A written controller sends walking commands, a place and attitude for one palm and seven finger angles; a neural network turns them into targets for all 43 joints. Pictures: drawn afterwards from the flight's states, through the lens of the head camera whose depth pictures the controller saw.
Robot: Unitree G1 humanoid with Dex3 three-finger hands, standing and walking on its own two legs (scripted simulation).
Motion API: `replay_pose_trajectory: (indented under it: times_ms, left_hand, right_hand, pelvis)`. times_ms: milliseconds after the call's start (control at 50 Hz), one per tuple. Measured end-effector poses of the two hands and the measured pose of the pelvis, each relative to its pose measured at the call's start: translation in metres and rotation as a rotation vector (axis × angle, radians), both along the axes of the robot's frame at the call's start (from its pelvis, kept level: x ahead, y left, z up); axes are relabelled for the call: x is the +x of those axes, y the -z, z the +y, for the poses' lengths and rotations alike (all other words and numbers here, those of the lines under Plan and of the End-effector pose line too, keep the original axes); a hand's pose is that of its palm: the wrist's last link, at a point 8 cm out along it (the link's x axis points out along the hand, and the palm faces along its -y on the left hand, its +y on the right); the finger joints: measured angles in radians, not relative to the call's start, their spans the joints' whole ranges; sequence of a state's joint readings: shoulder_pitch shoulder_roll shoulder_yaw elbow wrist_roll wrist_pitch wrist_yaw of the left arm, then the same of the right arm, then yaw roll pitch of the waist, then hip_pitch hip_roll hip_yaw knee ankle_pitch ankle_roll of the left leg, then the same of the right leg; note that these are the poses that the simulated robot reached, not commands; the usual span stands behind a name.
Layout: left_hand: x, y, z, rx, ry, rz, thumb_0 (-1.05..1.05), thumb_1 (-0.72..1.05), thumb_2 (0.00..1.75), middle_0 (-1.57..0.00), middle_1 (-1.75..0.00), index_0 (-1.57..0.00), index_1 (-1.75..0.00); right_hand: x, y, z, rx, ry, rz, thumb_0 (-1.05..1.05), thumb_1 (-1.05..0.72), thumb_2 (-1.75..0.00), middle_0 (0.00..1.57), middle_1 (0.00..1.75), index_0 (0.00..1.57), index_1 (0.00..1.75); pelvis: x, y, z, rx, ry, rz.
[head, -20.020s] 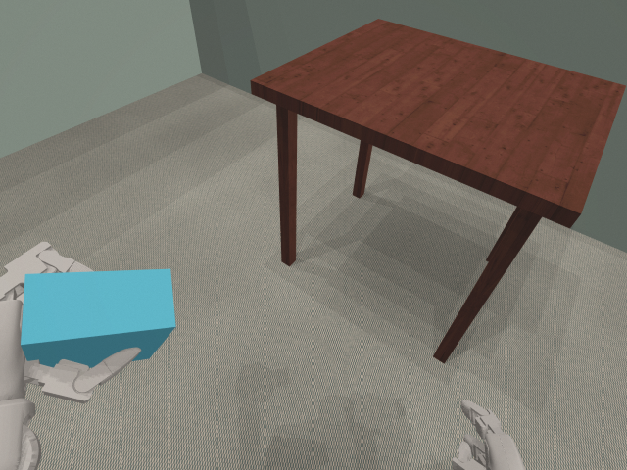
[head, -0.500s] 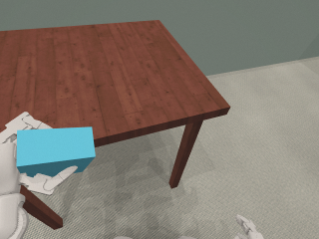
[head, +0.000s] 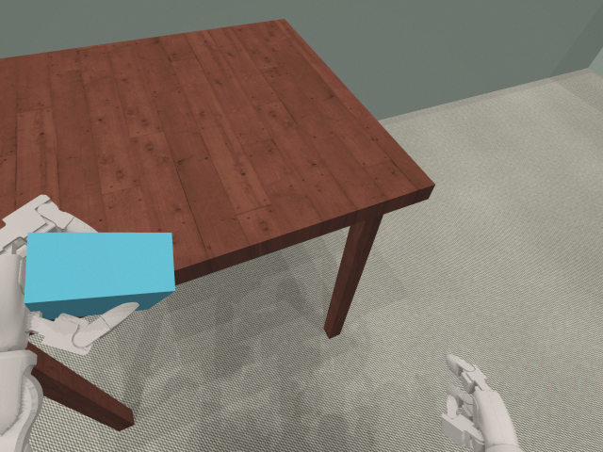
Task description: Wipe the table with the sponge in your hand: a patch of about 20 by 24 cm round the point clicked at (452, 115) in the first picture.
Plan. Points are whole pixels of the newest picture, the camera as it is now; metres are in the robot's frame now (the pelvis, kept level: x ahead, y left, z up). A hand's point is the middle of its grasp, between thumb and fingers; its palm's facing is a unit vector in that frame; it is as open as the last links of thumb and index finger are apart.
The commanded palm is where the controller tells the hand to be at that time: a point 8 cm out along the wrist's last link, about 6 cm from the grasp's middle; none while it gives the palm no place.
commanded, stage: look again from close up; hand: left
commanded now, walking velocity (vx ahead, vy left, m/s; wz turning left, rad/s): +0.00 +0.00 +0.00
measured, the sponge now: (119, 278) +0.25 +0.21 +0.14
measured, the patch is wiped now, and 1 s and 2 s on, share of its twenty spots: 0.00 0.00 0.00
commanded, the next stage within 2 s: shuffle to correct the standing spot in 0.08 s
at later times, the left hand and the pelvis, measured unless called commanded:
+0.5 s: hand (107, 243) +0.28 +0.23 +0.16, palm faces +0.36 -0.86 -0.37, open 9.5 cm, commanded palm +0.21 +0.27 +0.18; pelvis +0.04 -0.01 -0.01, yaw +0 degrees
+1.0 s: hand (183, 185) +0.34 +0.17 +0.18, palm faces +0.35 -0.76 -0.55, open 9.4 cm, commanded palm +0.29 +0.21 +0.18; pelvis +0.13 -0.07 -0.02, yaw +0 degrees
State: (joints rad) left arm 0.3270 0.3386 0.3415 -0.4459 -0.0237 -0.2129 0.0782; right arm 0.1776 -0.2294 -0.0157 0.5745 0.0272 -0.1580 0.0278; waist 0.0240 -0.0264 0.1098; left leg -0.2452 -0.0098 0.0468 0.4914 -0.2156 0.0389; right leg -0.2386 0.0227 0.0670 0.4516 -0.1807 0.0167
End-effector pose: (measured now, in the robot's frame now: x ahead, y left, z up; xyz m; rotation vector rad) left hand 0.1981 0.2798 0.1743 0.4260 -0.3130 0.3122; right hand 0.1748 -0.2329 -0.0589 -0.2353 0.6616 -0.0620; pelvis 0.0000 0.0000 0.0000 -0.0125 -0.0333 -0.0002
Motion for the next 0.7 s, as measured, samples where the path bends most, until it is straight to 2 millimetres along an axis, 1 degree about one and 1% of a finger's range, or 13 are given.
replay_pose_trajectory:
  times_ms: [40, 80, 120, 200, 240, 260, 300, 380, 440, 520, 620, 700]
  left_hand:
    - [-0.002, 0.004, -0.01, 0.01, 0.079, 0.027, -0.01, -0.45, 1.03, -0.81, -1.35, -0.82, -1.34]
    - [-0.004, 0.005, -0.006, 0.038, 0.106, 0.042, -0.01, -0.45, 1.03, -0.81, -1.35, -0.82, -1.34]
    - [-0.006, 0.002, 0.009, 0.077, 0.077, 0.041, -0.01, -0.45, 1.03, -0.81, -1.34, -0.82, -1.34]
    - [-0.01, -0.009, 0.044, 0.1, -0.061, -0.003, -0.01, -0.45, 1.03, -0.81, -1.34, -0.82, -1.34]
    - [-0.012, -0.012, 0.053, 0.077, -0.114, -0.028, -0.01, -0.45, 1.03, -0.81, -1.34, -0.82, -1.34]
    - [-0.012, -0.012, 0.054, 0.059, -0.13, -0.037, -0.01, -0.45, 1.03, -0.81, -1.34, -0.82, -1.34]
    - [-0.01, -0.008, 0.049, 0.021, -0.138, -0.039, -0.01, -0.45, 1.03, -0.81, -1.34, -0.82, -1.34]
    - [0.008, 0.004, 0.024, -0.04, -0.098, 0.004, -0.01, -0.45, 1.03, -0.81, -1.34, -0.82, -1.34]
    - [0.026, 0.009, 0.005, -0.028, -0.053, 0.03, -0.01, -0.45, 1.03, -0.81, -1.34, -0.82, -1.34]
    - [0.044, 0.002, -0.009, 0.013, -0.011, 0.016, -0.01, -0.45, 1.03, -0.81, -1.34, -0.82, -1.34]
    - [0.052, -0.008, -0.012, 0.02, -0.02, -0.037, -0.01, -0.45, 1.03, -0.81, -1.34, -0.82, -1.34]
    - [0.062, -0.008, -0.009, 0.006, -0.048, -0.052, -0.01, -0.45, 1.03, -0.81, -1.34, -0.82, -1.34]
  right_hand:
    - [-0.002, -0.004, 0.006, 0.0, 0.025, -0.019, 0.02, -0.9, -0.9, 0.2, 0.3, 0.2, 0.3]
    - [-0.004, -0.006, 0.013, -0.001, 0.04, -0.023, 0.02, -0.9, -0.9, 0.2, 0.3, 0.2, 0.3]
    - [-0.006, -0.006, 0.02, -0.002, 0.041, -0.012, 0.02, -0.9, -0.9, 0.2, 0.3, 0.2, 0.3]
    - [-0.004, 0.002, 0.035, 0.006, 0.001, 0.023, 0.02, -0.9, -0.9, 0.2, 0.3, 0.2, 0.3]
    - [-0.001, 0.006, 0.042, 0.015, -0.026, 0.037, 0.02, -0.9, -0.9, 0.2, 0.3, 0.2, 0.3]
    - [0.001, 0.008, 0.045, 0.021, -0.038, 0.042, 0.02, -0.9, -0.9, 0.2, 0.3, 0.2, 0.3]
    - [0.006, 0.011, 0.05, 0.036, -0.053, 0.048, 0.02, -0.9, -0.9, 0.2, 0.3, 0.2, 0.3]
    - [0.017, 0.013, 0.053, 0.07, -0.058, 0.042, 0.02, -0.9, -0.9, 0.2, 0.3, 0.2, 0.3]
    - [0.027, 0.015, 0.048, 0.086, -0.052, 0.027, 0.02, -0.9, -0.9, 0.21, 0.3, 0.21, 0.3]
    - [0.04, 0.018, 0.028, 0.079, -0.024, 0.023, 0.02, -0.9, -0.9, 0.21, 0.3, 0.21, 0.3]
    - [0.05, 0.01, -0.004, 0.011, 0.025, 0.071, 0.02, -0.9, -0.9, 0.21, 0.3, 0.21, 0.3]
    - [0.062, 0.008, -0.022, -0.061, 0.026, 0.097, 0.02, -0.9, -0.9, 0.2, 0.3, 0.2, 0.3]
  pelvis:
    - [0.003, 0.0, 0.006, 0.001, 0.005, 0.002]
    - [0.006, 0.0, 0.009, 0.001, 0.005, 0.004]
    - [0.008, 0.0, 0.011, 0.003, 0.002, 0.004]
    - [0.012, 0.0, 0.015, 0.002, -0.012, 0.005]
    - [0.015, -0.001, 0.017, 0.001, -0.014, 0.007]
    - [0.016, -0.001, 0.017, 0.001, -0.013, 0.008]
    - [0.02, 0.0, 0.018, 0.004, -0.006, 0.011]
    - [0.029, 0.0, 0.013, 0.01, 0.007, 0.013]
    - [0.036, 0.004, 0.003, 0.021, 0.012, 0.01]
    - [0.048, 0.009, -0.009, -0.012, 0.002, 0.015]
    - [0.067, 0.005, -0.02, 0.01, 0.019, 0.026]
    - [0.084, 0.005, -0.019, 0.022, 0.008, 0.017]
